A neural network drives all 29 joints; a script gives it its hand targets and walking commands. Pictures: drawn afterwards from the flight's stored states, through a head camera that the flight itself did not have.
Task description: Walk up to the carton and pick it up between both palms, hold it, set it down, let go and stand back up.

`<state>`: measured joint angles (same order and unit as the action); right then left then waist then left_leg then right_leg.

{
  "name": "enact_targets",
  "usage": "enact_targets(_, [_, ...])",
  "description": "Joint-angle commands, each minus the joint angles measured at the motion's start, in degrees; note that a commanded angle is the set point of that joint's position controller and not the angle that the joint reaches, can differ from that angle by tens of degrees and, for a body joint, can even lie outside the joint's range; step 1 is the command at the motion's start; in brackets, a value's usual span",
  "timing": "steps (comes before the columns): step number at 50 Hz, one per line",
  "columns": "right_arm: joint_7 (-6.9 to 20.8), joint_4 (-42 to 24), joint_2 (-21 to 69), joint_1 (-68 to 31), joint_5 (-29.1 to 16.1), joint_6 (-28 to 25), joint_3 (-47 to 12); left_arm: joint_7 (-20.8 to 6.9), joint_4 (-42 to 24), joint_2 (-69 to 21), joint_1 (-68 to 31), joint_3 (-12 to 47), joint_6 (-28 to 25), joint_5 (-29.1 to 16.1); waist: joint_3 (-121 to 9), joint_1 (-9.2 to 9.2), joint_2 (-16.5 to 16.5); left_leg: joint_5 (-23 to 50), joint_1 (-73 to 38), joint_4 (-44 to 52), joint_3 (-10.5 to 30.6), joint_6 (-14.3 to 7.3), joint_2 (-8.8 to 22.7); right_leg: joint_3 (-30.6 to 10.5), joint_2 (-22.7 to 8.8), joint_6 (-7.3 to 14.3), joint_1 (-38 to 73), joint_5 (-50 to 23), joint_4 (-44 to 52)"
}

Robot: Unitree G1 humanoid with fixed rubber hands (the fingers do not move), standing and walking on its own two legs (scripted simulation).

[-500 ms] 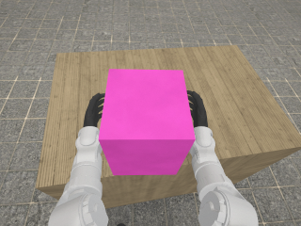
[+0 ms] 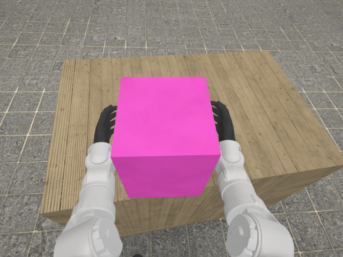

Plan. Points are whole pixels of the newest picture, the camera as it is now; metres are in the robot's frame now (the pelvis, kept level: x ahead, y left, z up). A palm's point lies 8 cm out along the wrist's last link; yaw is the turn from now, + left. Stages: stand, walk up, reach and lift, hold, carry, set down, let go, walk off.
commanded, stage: set down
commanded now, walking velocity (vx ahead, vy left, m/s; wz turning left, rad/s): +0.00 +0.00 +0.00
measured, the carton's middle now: (164, 141) +0.40 +0.08 +0.00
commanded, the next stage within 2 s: none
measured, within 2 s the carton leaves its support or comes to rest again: rests again in 0.10 s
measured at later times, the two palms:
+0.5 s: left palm (83, 132) +0.37 +0.28 +0.03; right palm (225, 129) +0.43 -0.07 +0.04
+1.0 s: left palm (71, 102) +0.37 +0.27 +0.13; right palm (249, 106) +0.43 -0.09 +0.14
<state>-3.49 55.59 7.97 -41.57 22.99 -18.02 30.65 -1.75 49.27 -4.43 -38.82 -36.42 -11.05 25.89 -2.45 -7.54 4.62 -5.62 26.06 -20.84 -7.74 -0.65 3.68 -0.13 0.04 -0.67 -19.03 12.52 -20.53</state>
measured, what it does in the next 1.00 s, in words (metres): stands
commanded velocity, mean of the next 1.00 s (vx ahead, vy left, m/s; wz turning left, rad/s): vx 0.00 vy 0.00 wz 0.00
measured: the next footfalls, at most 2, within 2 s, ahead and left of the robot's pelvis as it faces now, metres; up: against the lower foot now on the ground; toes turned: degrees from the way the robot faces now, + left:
none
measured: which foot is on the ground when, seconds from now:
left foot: down 0.00-1.00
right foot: down 0.00-1.00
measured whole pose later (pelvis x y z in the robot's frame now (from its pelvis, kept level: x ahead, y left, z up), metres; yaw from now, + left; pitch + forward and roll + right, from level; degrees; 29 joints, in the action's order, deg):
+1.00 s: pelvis -0.03 -0.01 +0.00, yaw +3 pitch +8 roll -2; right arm -9.2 54.1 -12.1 -51.8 -19.5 8.1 -4.4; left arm 2.7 49.3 16.2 -49.5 -7.2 12.3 -7.8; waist -6.9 -4.8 2.7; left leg -4.9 27.7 -24.3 -3.5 -0.3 3.6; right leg 2.9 0.6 -0.1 -19.0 12.9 -23.6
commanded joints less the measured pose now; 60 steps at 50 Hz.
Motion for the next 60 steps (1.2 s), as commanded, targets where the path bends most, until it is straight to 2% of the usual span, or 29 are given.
enact_targets(1, [2.6, 1.0, 12.4, -20.5, -0.5, 1.3, -10.5, 1.0, -3.3, -3.6, -22.7, 6.4, -1.7, -1.0, -31.3, -3.73, -3.6, 26.7, -19.4, -4.7, -3.5, -0.8, -2.1, 1.6, 1.1, -0.5, 4.9, -9.4, 1.5])
enact_targets(4, [-0.1, 0.8, 1.6, -22.1, -7.6, 0.9, -13.6, 4.2, -3.0, 7.3, -23.8, 7.5, -3.0, -6.1, -36.1, -4.48, -4.7, 29.3, -18.0, -7.3, -3.4, -0.2, -2.0, 0.7, 1.5, -0.5, 3.4, -11.2, -0.3])
enact_targets(7, [-2.6, 3.4, -4.9, -26.4, -18.0, 0.6, -20.6, 6.8, 1.5, 12.6, -27.4, 12.1, -5.1, -13.6, -41.4, -4.45, -6.8, 31.7, -16.6, -11.6, -1.8, 1.1, -2.1, 0.0, 2.6, 0.0, -2.5, -9.7, -2.6])
enact_targets(11, [-4.5, 9.6, -11.1, -30.2, -26.8, -0.9, -26.5, 7.3, 10.0, 14.7, -29.2, 18.2, -7.9, -22.0, -45.5, -2.46, -8.7, 33.8, -18.9, -16.7, 1.1, 2.6, -1.2, 1.4, 3.2, 1.2, -12.6, -6.3, -5.1])
enact_targets(14, [-5.1, 11.8, -16.8, -31.4, -29.8, -2.0, -27.8, 7.1, 12.6, 16.8, -29.4, 21.6, -8.4, -25.7, -48.2, -0.25, -9.0, 34.6, -22.7, -18.5, 3.4, 4.0, -0.5, 2.9, 3.9, 1.7, -18.1, -4.3, -5.7])
enact_targets(16, [-5.2, 11.3, -18.7, -31.9, -30.6, -2.0, -28.3, 6.6, 12.5, 18.5, -29.9, 22.5, -8.1, -27.2, -49.1, 0.35, -7.5, 31.6, -22.0, -18.3, 3.3, 4.0, -0.6, 3.3, 4.0, 1.6, -17.9, -4.5, -5.5])
enact_targets(18, [-5.2, 8.0, -20.3, -33.6, -31.9, -1.8, -29.2, 6.3, 10.9, 20.5, -31.2, 23.4, -7.8, -28.8, -51.1, 0.50, -6.4, 29.1, -20.7, -17.6, 3.5, 4.0, -1.0, 3.6, 4.0, 1.0, -15.7, -5.9, -6.1])
enact_targets(22, [-4.0, 2.3, -22.1, -35.5, -34.3, 0.4, -30.2, 6.1, 4.8, 21.2, -32.9, 26.2, -5.9, -31.2, -54.2, 0.84, -7.0, 27.2, -23.5, -17.1, 5.5, 4.0, -0.7, 3.7, 4.0, 1.0, -17.2, -5.4, -6.4])
enact_targets(24, [-3.4, 3.0, -22.3, -33.7, -35.3, 2.4, -30.6, 5.7, 4.5, 21.1, -31.7, 27.1, -3.9, -31.1, -52.7, 1.11, -7.5, 25.1, -23.8, -16.3, 5.8, 4.1, -0.7, 3.8, 3.8, 1.0, -18.0, -4.0, -5.7])
enact_targets(25, [-3.3, 1.2, -22.6, -33.9, -35.9, 3.3, -30.9, 5.4, 2.6, 21.7, -32.0, 27.0, -3.0, -31.4, -52.9, 1.28, -7.2, 24.8, -24.1, -15.9, 5.5, 3.9, -1.0, 3.8, 3.8, 0.8, -17.1, -4.9, -5.3])
enact_targets(26, [-3.2, -1.1, -22.9, -33.7, -36.8, 3.9, -31.2, 5.3, 0.3, 22.0, -31.8, 27.2, -2.2, -31.6, -54.3, 1.00, -7.7, 25.7, -24.7, -15.7, 5.6, 4.0, -1.1, 3.6, 3.7, 0.6, -16.0, -6.2, -5.5])
enact_targets(28, [-3.2, -0.8, -23.3, -31.7, -37.1, 5.7, -30.9, 4.9, -0.7, 22.0, -30.4, 26.9, 0.3, -30.8, -51.9, 1.58, -7.7, 26.0, -25.5, -15.0, 5.8, 3.9, -1.3, 3.7, 3.9, 0.2, -15.6, -6.8, -4.9])
enact_targets(29, [-3.2, -3.6, -24.1, -32.5, -37.4, 6.3, -30.5, 4.8, -3.6, 22.8, -31.3, 26.8, 1.3, -30.9, -52.9, 1.25, -8.3, 26.8, -26.5, -14.7, 5.6, 4.0, -1.4, 3.7, 4.0, 0.0, -14.5, -7.3, -4.7])
enact_targets(32, [-3.2, -2.4, -24.2, -30.0, -37.8, 8.9, -30.3, 4.3, -3.6, 23.1, -29.9, 26.5, 4.8, -29.9, -48.4, 1.78, -8.5, 25.5, -26.2, -13.3, 5.1, 3.9, -1.6, 3.6, 3.8, -0.3, -13.7, -6.7, -3.4])
enact_targets(36, [-3.7, -7.5, -26.2, -31.2, -39.2, 12.1, -31.1, 4.4, -7.6, 25.2, -31.8, 25.9, 9.0, -30.6, -46.2, 1.22, -8.0, 24.0, -26.3, -11.2, 4.4, 3.7, -2.0, 3.2, 3.5, -0.7, -9.7, -7.3, -2.2])
enact_targets(40, [-4.5, -10.6, -27.5, -34.2, -40.8, 16.8, -32.1, 4.6, -9.2, 26.6, -34.7, 27.0, 14.4, -32.3, -41.8, 1.47, -7.0, 20.7, -26.1, -8.8, 3.9, 3.2, -2.2, 3.0, 3.2, -0.9, -6.9, -5.8, -0.3])
enact_targets(43, [-5.0, -11.1, -27.4, -36.3, -42.3, 20.6, -33.3, 4.6, -8.5, 27.1, -36.6, 28.5, 18.1, -33.9, -37.8, 1.42, -6.5, 16.6, -25.2, -6.8, 3.7, 2.5, -2.4, 2.7, 2.7, -1.1, -4.9, -3.9, 0.9])
enact_targets(47, [-5.7, -10.1, -26.9, -35.0, -42.4, 24.3, -33.7, 4.6, -8.4, 26.6, -35.2, 29.2, 21.5, -34.2, -34.1, 2.28, -5.7, 14.4, -26.1, -5.1, 4.1, 2.0, -2.8, 2.4, 2.3, -1.3, -2.1, -4.1, 2.0])
enact_targets(50, [-6.1, -10.5, -26.6, -34.1, -42.3, 25.7, -33.4, 4.4, -9.3, 26.6, -33.6, 28.1, 23.3, -33.1, -32.4, 1.75, -6.2, 14.4, -26.9, -4.1, 4.1, 2.1, -3.1, 2.3, 2.3, -1.4, -0.2, -4.4, 2.6])
enact_targets(54, [-6.4, -11.1, -25.7, -29.6, -41.6, 25.5, -32.9, 4.0, -12.0, 25.8, -28.9, 26.7, 24.4, -31.2, -29.8, 2.05, -7.0, 15.9, -28.6, -3.6, 4.0, 2.5, -3.3, 2.5, 2.5, -0.9, 2.0, -5.0, 3.5])
enact_targets(58, [-6.6, -15.6, -24.2, -21.4, -40.7, 23.6, -33.1, 3.6, -20.0, 24.9, -20.9, 25.7, 24.1, -29.9, -28.1, 2.10, -8.4, 20.3, -32.1, -4.0, 3.8, 3.3, -3.6, 2.9, 2.8, -0.7, 3.7, -7.0, 3.9])
enact_targets(59, [-6.8, -18.1, -24.4, -23.1, -40.3, 23.3, -32.2, 3.5, -22.2, 25.7, -22.4, 25.5, 24.1, -30.2, -28.0, 2.48, -8.6, 20.2, -32.1, -4.2, 3.6, 3.4, -3.6, 3.1, 3.0, -0.9, 2.9, -6.1, 4.0])
enact_targets(60, [-6.8, -18.8, -23.5, -18.7, -40.4, 22.9, -33.2, 3.5, -23.9, 24.8, -18.4, 25.8, 24.2, -30.2, -27.5, 2.32, -8.4, 20.5, -33.1, -4.1, 3.7, 3.5, -3.5, 3.1, 2.9, -0.8, 3.8, -6.5, 3.9])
